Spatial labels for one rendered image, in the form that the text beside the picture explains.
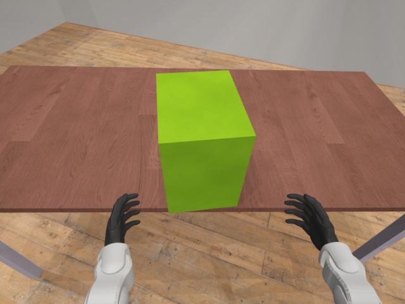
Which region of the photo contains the robot right forearm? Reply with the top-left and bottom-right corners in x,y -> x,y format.
318,242 -> 382,304

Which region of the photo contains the robot left forearm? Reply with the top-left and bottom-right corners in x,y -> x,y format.
84,243 -> 135,304

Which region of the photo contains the table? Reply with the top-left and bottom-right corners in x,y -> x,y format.
0,65 -> 405,279

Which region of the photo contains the left robot hand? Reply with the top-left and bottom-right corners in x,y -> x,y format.
104,193 -> 140,246

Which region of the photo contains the carton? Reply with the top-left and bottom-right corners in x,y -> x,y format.
156,70 -> 256,213

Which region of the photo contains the right robot hand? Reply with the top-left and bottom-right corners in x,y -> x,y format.
284,194 -> 339,251

